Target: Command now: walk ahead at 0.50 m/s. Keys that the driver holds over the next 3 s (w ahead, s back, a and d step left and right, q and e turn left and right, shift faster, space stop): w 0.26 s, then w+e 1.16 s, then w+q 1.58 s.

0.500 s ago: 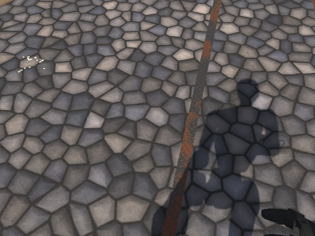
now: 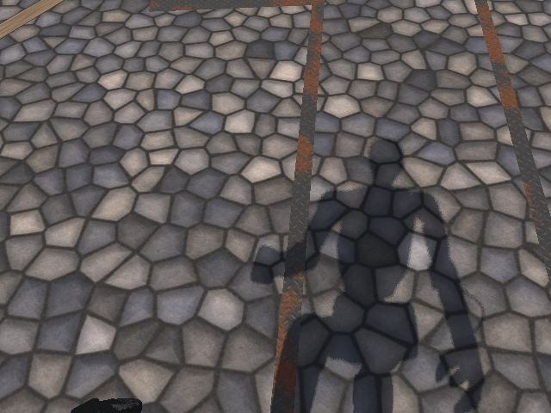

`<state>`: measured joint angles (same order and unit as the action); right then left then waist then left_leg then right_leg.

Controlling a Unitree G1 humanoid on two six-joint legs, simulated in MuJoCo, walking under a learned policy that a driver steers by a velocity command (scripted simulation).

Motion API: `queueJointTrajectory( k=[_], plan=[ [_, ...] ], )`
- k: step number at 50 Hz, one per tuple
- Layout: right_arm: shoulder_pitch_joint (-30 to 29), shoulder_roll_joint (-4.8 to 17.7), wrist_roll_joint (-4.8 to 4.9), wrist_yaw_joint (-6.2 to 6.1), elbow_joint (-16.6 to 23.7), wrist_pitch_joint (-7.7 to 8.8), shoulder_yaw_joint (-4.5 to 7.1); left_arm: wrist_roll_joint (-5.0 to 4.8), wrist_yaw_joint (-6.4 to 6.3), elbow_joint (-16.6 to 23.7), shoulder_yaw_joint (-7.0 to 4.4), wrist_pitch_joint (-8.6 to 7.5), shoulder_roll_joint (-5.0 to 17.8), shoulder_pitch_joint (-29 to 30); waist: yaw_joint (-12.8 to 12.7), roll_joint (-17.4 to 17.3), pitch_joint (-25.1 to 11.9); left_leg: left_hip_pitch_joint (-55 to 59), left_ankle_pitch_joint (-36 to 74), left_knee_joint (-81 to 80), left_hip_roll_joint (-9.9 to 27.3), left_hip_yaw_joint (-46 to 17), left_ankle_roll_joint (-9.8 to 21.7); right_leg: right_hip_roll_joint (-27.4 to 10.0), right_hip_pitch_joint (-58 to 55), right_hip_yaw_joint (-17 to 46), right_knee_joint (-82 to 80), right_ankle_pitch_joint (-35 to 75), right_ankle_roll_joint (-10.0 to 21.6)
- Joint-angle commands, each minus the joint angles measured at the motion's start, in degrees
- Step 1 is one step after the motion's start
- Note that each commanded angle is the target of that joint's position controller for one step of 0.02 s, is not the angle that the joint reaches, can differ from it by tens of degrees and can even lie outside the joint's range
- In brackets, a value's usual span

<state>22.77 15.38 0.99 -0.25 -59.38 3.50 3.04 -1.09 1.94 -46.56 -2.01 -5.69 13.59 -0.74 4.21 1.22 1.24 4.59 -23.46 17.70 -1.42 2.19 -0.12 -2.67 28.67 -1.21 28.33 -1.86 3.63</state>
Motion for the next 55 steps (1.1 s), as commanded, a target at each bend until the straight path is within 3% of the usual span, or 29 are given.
queueJointTrajectory(
  k=[1,2,3,4,5,7,9,12,17,21,23,25,26,27,28,29,30,31,33,34,37,40,44,47,50,52,53,54,55],
  plan=[
    [2.58,2.73,-1.17,0.06,4.57,0.42,-0.57,1.34,-0.71,-3.18,-5.63,-0.33,17.39,-24.11,-10.63,5.98,-18.9,-25.87,27.06,39.32,4.64,0.56,3.33,-13.71,-44.34,19.95,0.61,-4.5,10.51],
    [5.3,-0.49,-0.77,0.46,3.64,1.77,-1.73,0.96,-0.21,-4.1,-5.2,-0.08,16.4,-26.37,-9.84,14.64,-24.15,-39.65,-9.39,51.73,-2.6,-5.12,2.01,-20.46,-52.82,41.79,-9.18,-14.42,15.38],
    [0.07,6.34,0.98,0.76,4.37,2.83,-0.01,0.6,-0.2,-3.58,-3.68,-0.27,11.57,-23.21,-10.24,9.52,-17.34,-45.88,-8.54,57.46,1.05,-9.3,3.32,-18.55,-48.01,38.32,-11.21,-18.9,12.41],
    [-4.5,7.92,1.79,0.75,5.78,3.47,0.38,0.56,-0.33,-2.24,-3.02,-0.37,9.74,-17.55,-8.9,6.62,-10.01,-47.55,-2.75,56.77,4.15,-7.6,4.21,-16.85,-39.48,30.15,-12.48,-15.19,10.34],
    [-6.75,7.59,1.26,0.35,5.93,3.53,0.54,0.94,-0.29,-1.43,-2.51,-0.42,8.28,-13.35,-7.27,2.83,-6.08,-45.25,2.47,53.87,6.73,-6.4,4.07,-14.68,-31.4,23.89,-14.26,-9.27,9.46],
    [-5.85,5.49,0.29,0.08,5.49,2.25,0.85,1.76,0.07,-1.39,-1.9,-0.73,6.11,-10.52,-4.07,3.2,-3.38,-38.87,7.95,48.76,9.59,-6.6,3.51,-11.12,-22.29,16.48,-17.91,-3.31,8.35],
    [-5.05,3.48,0.08,-0.05,5.18,1.05,0.72,1.46,0.06,-2.39,-1.99,-1.1,6.53,-11.77,-3.07,2.94,-2.53,-37.72,9.8,45.93,9.98,-5.85,2.65,-10.06,-19.73,12.83,-20.02,0.77,9.14],
    [-10.68,3.87,-0.59,-0.26,7.3,0.53,1.03,1.4,-0.87,-4.0,-2.47,-1.02,8.39,-14.91,-3.82,1.66,-0.02,-43.61,16.76,37.93,10.36,-5.61,1.09,-9.92,-20.9,9.88,-21.77,4.81,9.61],
    [-21.59,2.63,-0.78,0.31,10.92,1.51,0.74,0.6,-2.08,-5.98,-2.46,-0.12,9.01,-20.07,-6.68,1.63,2.2,-42.99,29.11,20.43,7.61,-4.12,-0.18,-7.51,-22.1,7.47,-22.17,3.25,7.84],
    [-28.22,2.73,-0.25,1.29,13.25,2.45,0.32,0.03,-2.56,-7.68,-2.79,0.71,9.33,-24.04,-8.44,1.92,3.67,-42.36,28.93,12.9,5.6,-4.26,-0.36,-8.89,-26.61,9.44,-19.28,2.68,7.79],
    [-29.43,3.6,-0.04,1.87,14.24,3.11,0.41,-0.2,-3.0,-8.01,-3.16,1.27,9.64,-24.48,-7.8,2.51,3.77,-40.93,26.91,10.16,5.18,-5.23,0.22,-10.32,-28.88,11.13,-16.64,3.58,7.3],
    [-27.36,5.4,0.08,2.11,14.06,3.67,0.97,-0.21,-3.33,-7.7,-3.67,1.79,10.35,-23.54,-5.98,3.78,2.4,-35.59,23.46,8.84,4.26,-5.04,1.02,-11.17,-29.62,12.87,-13.63,6.28,6.39],
    [-24.13,6.55,0.1,2.02,13.37,3.91,1.53,-0.16,-3.33,-7.29,-3.84,2.06,10.6,-22.52,-4.01,4.55,0.62,-30.19,21.38,8.21,3.25,-4.02,1.78,-10.62,-29.16,12.94,-10.34,11.17,5.77],
    [-16.7,8.69,-0.02,1.63,11.24,4.06,2.74,0.08,-3.24,-6.66,-3.51,2.24,9.66,-21.64,-0.48,4.1,-4.0,-19.6,20.84,7.32,2.51,-3.05,3.31,-7.6,-27.19,11.3,-2.52,16.47,4.35],
    [-6.26,11.96,-0.99,1.09,9.42,4.2,3.81,0.77,-3.1,-4.79,-2.58,2.28,7.4,-20.43,3.77,1.18,-12.82,-2.53,19.98,10.44,9.57,-9.54,6.6,-3.77,-18.09,8.92,12.66,9.28,2.41],
    [0.07,17.26,-1.56,0.76,8.39,3.51,5.19,0.46,-2.87,-3.28,-0.77,1.36,0.43,-27.06,1.69,-13.57,-22.07,19.88,12.55,7.74,24.21,-32.62,14.71,5.48,4.56,3.22,34.12,-16.38,-2.12],
    [-0.74,12.25,-1.13,0.9,8.64,3.26,3.72,-0.79,-2.82,-3.51,-1.22,0.61,3.47,-27.13,1.78,-17.25,-24.09,19.68,4.79,1.08,26.23,-43.89,16.16,4.36,11.88,8.9,43.95,-32.33,-2.03],
    [-5.14,8.13,-0.72,0.79,9.49,3.23,2.54,-1.85,-2.91,-2.5,-2.65,0.43,8.58,-22.88,1.48,-12.47,-14.67,11.86,2.26,-0.19,24.27,-35.35,13.2,1.23,15.82,9.38,46.95,-28.95,-1.43],
    [-11.92,4.65,-1.01,0.79,10.0,3.07,1.53,-1.18,-3.29,-1.35,-3.15,0.97,8.14,-18.19,-1.24,-6.48,-5.02,-4.25,8.39,-3.89,20.03,-22.0,10.39,-3.39,12.81,7.12,43.18,-20.39,-1.35],
    [-13.75,3.68,-1.52,0.79,9.88,3.25,1.19,-0.83,-3.26,-1.32,-3.55,1.68,7.15,-18.77,-3.13,-7.72,-3.2,-9.25,10.92,-5.89,18.36,-17.35,9.64,-5.14,9.71,7.5,40.82,-17.9,-1.28],
    [-14.68,5.05,-1.64,0.66,8.92,3.72,1.88,-0.77,-2.91,0.29,-3.32,3.64,4.08,-18.54,-4.88,-6.9,-0.57,-15.09,16.79,-10.18,17.73,-9.55,10.83,-6.59,7.75,6.68,37.67,-14.19,-1.79],
    [-13.56,6.92,-1.7,0.01,8.14,3.8,2.57,-0.25,-2.59,2.45,-3.47,4.1,4.43,-15.1,-4.71,-4.71,0.45,-13.61,22.0,-11.38,17.5,-3.54,11.29,-6.67,11.03,6.97,30.88,-6.48,-2.58],
    [-11.88,8.67,-1.39,-0.6,8.01,3.04,2.96,-0.17,-0.93,5.02,-2.74,3.43,3.53,-7.53,-2.27,-3.56,2.02,-11.37,25.1,-11.35,15.95,4.07,9.72,-5.46,9.31,2.97,17.75,3.22,-2.42],
    [-8.69,10.24,-0.67,-0.71,7.47,2.04,3.4,-0.18,0.21,7.67,-2.3,3.49,3.5,-1.99,-0.26,-3.12,3.65,-6.21,25.73,-10.15,17.45,6.3,9.08,-4.56,10.06,0.45,12.02,2.35,-1.64],
    [-7.46,11.75,0.24,-0.65,7.19,0.69,3.97,-0.19,1.07,10.0,-2.62,3.77,4.87,-0.1,-0.83,-4.11,3.8,-0.36,34.25,-5.42,19.17,8.12,7.58,-2.72,9.27,-1.81,8.99,-4.27,0.4],
    [-8.59,13.34,0.72,-0.8,7.75,-0.14,4.46,-0.12,1.17,9.97,-3.87,4.09,7.27,-4.55,-4.31,-6.12,-0.18,0.94,53.33,4.34,18.89,10.1,6.29,1.35,0.99,-5.17,8.44,-9.91,2.74],
    [-9.68,13.41,0.99,-0.87,8.1,-0.67,4.44,-0.33,0.99,8.13,-5.26,4.13,9.38,-12.19,-8.89,-5.52,-4.15,-1.06,58.8,14.97,17.2,11.85,5.01,4.37,-9.11,-6.76,5.19,-8.19,4.53],
    [-8.96,11.79,0.32,-0.98,8.53,-0.65,3.79,-0.5,0.05,5.19,-7.51,4.47,13.56,-22.45,-13.3,-2.6,-9.62,-10.95,51.3,29.99,14.91,12.56,2.52,5.04,-26.15,-3.46,3.32,-5.93,6.95],
    [-5.62,4.44,-2.19,-0.5,11.75,0.38,1.5,-0.9,-0.93,4.67,-9.09,4.6,21.08,-24.52,-9.27,12.65,-12.8,-36.52,8.05,51.67,6.47,11.74,-1.31,-9.97,-44.85,24.61,0.09,-11.02,15.28]
  ],
)
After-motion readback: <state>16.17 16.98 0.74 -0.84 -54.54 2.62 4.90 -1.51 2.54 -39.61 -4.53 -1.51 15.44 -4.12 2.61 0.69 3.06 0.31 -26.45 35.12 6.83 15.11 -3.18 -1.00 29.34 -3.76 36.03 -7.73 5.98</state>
